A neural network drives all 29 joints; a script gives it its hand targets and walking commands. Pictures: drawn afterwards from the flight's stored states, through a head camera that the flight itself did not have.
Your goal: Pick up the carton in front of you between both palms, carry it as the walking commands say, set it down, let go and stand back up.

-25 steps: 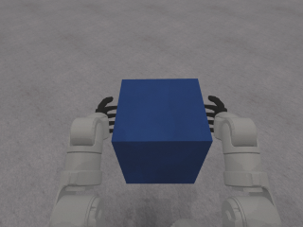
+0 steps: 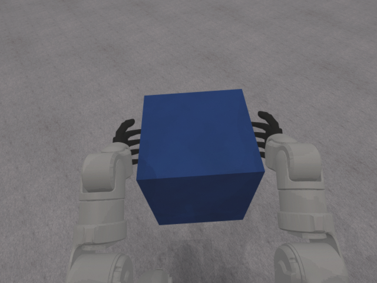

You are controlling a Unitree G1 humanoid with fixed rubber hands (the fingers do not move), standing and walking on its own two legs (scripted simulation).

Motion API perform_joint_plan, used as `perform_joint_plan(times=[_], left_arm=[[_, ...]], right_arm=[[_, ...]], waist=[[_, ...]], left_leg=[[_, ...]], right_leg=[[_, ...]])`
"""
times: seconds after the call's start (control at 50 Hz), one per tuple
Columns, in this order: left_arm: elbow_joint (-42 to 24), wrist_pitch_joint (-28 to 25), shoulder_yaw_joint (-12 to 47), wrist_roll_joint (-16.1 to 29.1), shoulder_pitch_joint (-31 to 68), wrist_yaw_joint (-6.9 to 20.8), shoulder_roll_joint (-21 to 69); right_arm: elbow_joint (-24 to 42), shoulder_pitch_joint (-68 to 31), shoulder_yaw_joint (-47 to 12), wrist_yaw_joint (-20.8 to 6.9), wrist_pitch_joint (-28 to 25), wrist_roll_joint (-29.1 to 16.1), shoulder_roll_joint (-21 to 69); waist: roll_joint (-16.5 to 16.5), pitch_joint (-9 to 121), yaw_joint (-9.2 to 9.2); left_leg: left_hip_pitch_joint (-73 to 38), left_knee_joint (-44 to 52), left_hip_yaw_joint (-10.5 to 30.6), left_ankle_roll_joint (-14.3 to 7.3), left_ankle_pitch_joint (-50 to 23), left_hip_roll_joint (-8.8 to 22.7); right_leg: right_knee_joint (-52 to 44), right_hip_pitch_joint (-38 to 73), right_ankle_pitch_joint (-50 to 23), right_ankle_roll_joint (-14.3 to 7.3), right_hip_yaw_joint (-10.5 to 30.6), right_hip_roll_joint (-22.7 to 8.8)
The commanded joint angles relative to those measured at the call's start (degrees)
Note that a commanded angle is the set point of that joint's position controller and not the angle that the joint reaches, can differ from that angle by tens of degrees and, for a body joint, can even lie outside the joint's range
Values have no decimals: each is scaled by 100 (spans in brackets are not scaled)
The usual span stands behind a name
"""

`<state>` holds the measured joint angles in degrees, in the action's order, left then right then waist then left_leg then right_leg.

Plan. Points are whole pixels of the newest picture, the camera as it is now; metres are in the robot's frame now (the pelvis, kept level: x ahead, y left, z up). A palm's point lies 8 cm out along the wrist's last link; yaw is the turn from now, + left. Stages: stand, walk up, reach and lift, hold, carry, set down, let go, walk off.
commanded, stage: carry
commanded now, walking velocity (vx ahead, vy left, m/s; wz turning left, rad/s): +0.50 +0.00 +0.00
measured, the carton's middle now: (197, 162) +0.37 +0.01 +0.01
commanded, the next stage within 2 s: none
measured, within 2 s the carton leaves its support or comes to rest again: neither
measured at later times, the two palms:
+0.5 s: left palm (139, 90) +0.55 +0.16 +0.08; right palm (257, 94) +0.52 -0.14 +0.09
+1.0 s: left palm (159, 30) +0.82 +0.14 +0.10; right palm (252, 28) +0.82 -0.16 +0.10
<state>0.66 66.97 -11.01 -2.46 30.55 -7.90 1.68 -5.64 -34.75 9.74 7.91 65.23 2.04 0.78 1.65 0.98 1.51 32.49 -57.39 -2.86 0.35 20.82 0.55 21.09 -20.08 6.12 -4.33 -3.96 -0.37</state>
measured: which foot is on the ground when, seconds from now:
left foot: up 0.00-0.24, down 0.26-0.68, up 0.70-1.00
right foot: down 0.00-0.28, up 0.30-0.64, down 0.66-1.00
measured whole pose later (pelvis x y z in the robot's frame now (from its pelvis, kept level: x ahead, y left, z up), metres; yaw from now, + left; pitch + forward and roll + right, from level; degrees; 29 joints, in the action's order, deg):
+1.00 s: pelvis +0.56 -0.01 +0.00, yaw -1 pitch +4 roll +0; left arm -20.7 69.2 -5.0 -6.1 7.5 -5.2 7.5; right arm 21.0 -8.3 5.2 5.1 69.1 6.9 7.5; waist -0.4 6.9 1.2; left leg 30.4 -33.3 -8.1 0.5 7.7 4.6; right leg 18.1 -7.7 13.5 -0.5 -11.9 -3.4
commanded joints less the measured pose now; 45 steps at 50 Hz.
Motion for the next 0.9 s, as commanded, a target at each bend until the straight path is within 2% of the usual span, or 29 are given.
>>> perform_joint_plan(times=[0.0, 0.06, 0.16, 0.2, 0.22, 0.24, 0.26, 0.28, 0.3, 0.32, 0.34, 0.36, 0.4, 0.46, 0.54, 0.58, 0.6, 0.62, 0.64, 0.66, 0.68, 0.7, 0.72, 0.74, 0.76, 0.78, 0.8, 0.84, 0.88], left_arm=[[-1067, -123, 4039, 2602, 4138, 1513, 6099], [-1137, 44, 3981, 2502, 3502, 1624, 6047], [-1043, 222, 3950, 2071, 2169, 1762, 5930], [-1127, 224, 4006, 1945, 1845, 1787, 5912], [-1216, 213, 4065, 1888, 1706, 1792, 5902], [-1376, 203, 4134, 1894, 1707, 1805, 5873], [-1557, 217, 4224, 1908, 1632, 1819, 5877], [-1527, 252, 4301, 1903, 1519, 1814, 5852], [-1604, 261, 4366, 1949, 1518, 1821, 5881], [-1665, 222, 4383, 1974, 1419, 1835, 5975], [-1721, 190, 4437, 1997, 1340, 1844, 6043], [-1874, 152, 4483, 1993, 1264, 1832, 6088], [-2147, 79, 4624, 1967, 1125, 1773, 6046], [-2314, 67, 4640, 1870, 790, 1677, 5879], [-2350, 164, 4577, 1790, 418, 1641, 5566], [-2289, 224, 4550, 1792, 326, 1667, 5441], [-2234, 252, 4533, 1805, 348, 1681, 5362], [-2154, 277, 4506, 1835, 317, 1696, 5310], [-2072, 295, 4467, 1845, 342, 1715, 5280], [-2000, 298, 4411, 1818, 315, 1727, 5170], [-1755, 298, 4312, 1821, 252, 1735, 5089], [-1732, 277, 4307, 1797, 198, 1745, 5248], [-1835, 248, 4355, 1807, 343, 1751, 5418], [-1941, 209, 4421, 1880, 529, 1760, 5641], [-2049, 151, 4472, 1959, 619, 1781, 5916], [-2238, 98, 4558, 2053, 815, 1804, 6048], [-2335, 64, 4617, 2108, 867, 1820, 6091], [-2506, 36, 4698, 2172, 807, 1839, 6011], [-2632, 74, 4710, 2193, 665, 1833, 5856]], right_arm=[[785, -2951, -3695, -1189, -36, -1962, 6304], [1007, -2446, -3765, -1181, 115, -1766, 6315], [1289, -1562, -4008, -1431, 370, -1706, 6327], [1427, -1316, -4130, -1556, 409, -1790, 6353], [1527, -1229, -4188, -1606, 418, -1839, 6338], [1627, -1040, -4218, -1637, 405, -1799, 6276], [1737, -880, -4177, -1655, 388, -1754, 6090], [1663, -664, -4146, -1669, 394, -1693, 6082], [1671, -483, -4165, -1681, 383, -1645, 6017], [1878, -447, -4266, -1696, 354, -1681, 6125], [2067, -557, -4299, -1713, 328, -1775, 6291], [2257, -592, -4341, -1739, 304, -1866, 6377], [2432, -464, -4438, -1793, 271, -2004, 6353], [2577, -327, -4526, -1821, 285, -2122, 6081], [2532, 112, -4492, -1815, 364, -2012, 5743], [2502, 243, -4449, -1802, 410, -1917, 5589], [2460, 198, -4440, -1790, 431, -1883, 5515], [2424, 140, -4438, -1775, 451, -1844, 5463], [2380, 128, -4421, -1763, 471, -1822, 5405], [2376, 33, -4403, -1756, 500, -1803, 5362], [2336, 52, -4385, -1747, 545, -1781, 5324], [2310, 0, -4437, -1761, 556, -1826, 5443], [2272, -55, -4428, -1783, 528, -1862, 5601], [2300, -182, -4442, -1805, 494, -1908, 5839], [2459, -276, -4551, -1816, 428, -1986, 6099], [2533, -294, -4597, -1800, 362, -1983, 6206], [2590, -277, -4621, -1773, 315, -1954, 6229], [2753, -156, -4638, -1706, 260, -1892, 6195], [2828, 49, -4577, -1639, 266, -1843, 6114]], waist=[[570, 2794, -53], [755, 2514, -42], [779, 2052, 21], [688, 2026, -30], [537, 2232, -87], [238, 2522, -199], [-1062, 2791, -248], [-1651, 2348, -291], [-1501, 2273, -297], [-1045, 2129, -270], [-618, 2015, -255], [-554, 1891, -241], [-746, 1828, -256], [-964, 1591, -245], [-1066, 1380, -271], [-1058, 1290, -283], [-995, 1257, -251], [-815, 1361, -173], [-588, 1660, -111], [348, 1939, 10], [1705, 2128, -7], [1347, 2121, -12], [818, 2151, -15], [436, 2075, -37], [218, 2026, -75], [266, 2020, -100], [428, 2011, -96], [640, 1866, -96], [563, 1755, -98]], left_leg=[[173, 1019, -46, 58, -395, 124], [51, 1936, -243, 91, -1079, 114], [-502, 3184, -651, 104, -1648, -19], [-1380, 3764, -886, 65, -1861, -81], [-2350, 3720, -840, -18, -1659, 61], [-3500, 3572, -150, -250, -1192, 594], [-4364, 3811, 1882, -738, -802, 1887], [-4711, 4262, 3090, -1220, -799, 2432], [-4640, 4278, 3311, -1473, -841, 2660], [-4241, 4267, 2874, -1423, -1082, 2471], [-3819, 4445, 2319, -1218, -1010, 2215], [-3508, 4625, 1793, -984, -897, 2007], [-3204, 4832, 1081, -848, -899, 1776], [-2878, 4961, 530, -829, -522, 1549], [-2913, 4773, 76, -715, -1394, 1415], [-2960, 4519, -82, -624, -1591, 1364], [-2885, 4229, -235, -544, -1616, 1282], [-2664, 3622, -489, -410, -2006, 1116], [-2109, 2682, -813, -217, -2326, 931], [-976, 1083, -924, 50, -1401, 558], [547, -279, -725, 214, 639, -102], [1024, -998, -77, 57, 782, 112], [1097, -1257, 173, -70, 689, 376], [960, -1152, 293, -140, 333, 562], [736, -759, 329, -144, -52, 729], [523, -410, 241, -108, -370, 746], [346, -36, 77, -80, -474, 698], [162, 733, -132, -22, -672, 665], [-182, 1611, -345, 23, -919, 532]], right_leg=[[-767, 2617, -1216, -515, 1458, -1410], [-770, 2662, -1606, -351, 988, -1256], [-475, 2556, -2201, -203, 520, -1136], [122, 2163, -2049, -76, 276, -1003], [676, 1608, -1862, 51, 88, -898], [1505, 626, -1195, 247, -74, -728], [2876, -719, 617, 409, -240, -327], [3615, -2122, 2257, 390, -7, 139], [4208, -2478, 2298, 275, 428, -175], [4467, -2553, 2117, 297, 473, -406], [4215, -2342, 1748, 327, 494, -579], [3786, -2085, 1466, 374, 444, -691], [3113, -1708, 1137, 468, 138, -619], [1990, -1366, 658, 539, -150, -525], [1006, -904, 4, 530, -569, -313], [702, -611, -88, 503, -750, -255], [467, -283, -81, 490, -906, -198], [297, 385, 140, 439, -1082, -69], [380, 1481, 541, 320, -919, -167], [-77, 2466, 1251, -11, 921, -1289], [-769, 3399, 1264, -733, 3205, -2411], [-861, 3373, 664, -965, 3400, -2527], [-724, 3106, 316, -871, 2856, -2462], [-752, 2665, 173, -724, 2416, -2310], [-907, 2298, 324, -512, 1974, -2142], [-1071, 2074, 609, -333, 1504, -2003], [-1190, 1891, 823, -249, 1155, -1907], [-1398, 1664, 1145, -286, 751, -1818], [-1238, 1608, 8, -293, 241, -1629]])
